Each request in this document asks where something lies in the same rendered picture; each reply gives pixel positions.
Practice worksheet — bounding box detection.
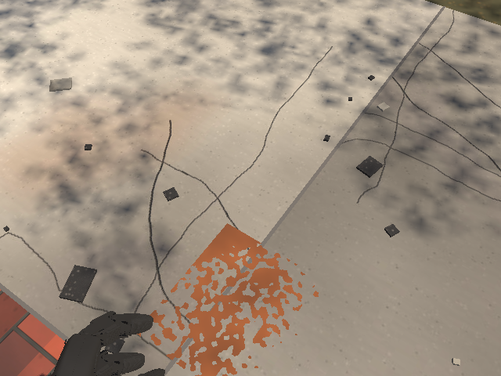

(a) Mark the robot left hand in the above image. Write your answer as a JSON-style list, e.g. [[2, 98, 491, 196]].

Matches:
[[49, 311, 165, 376]]

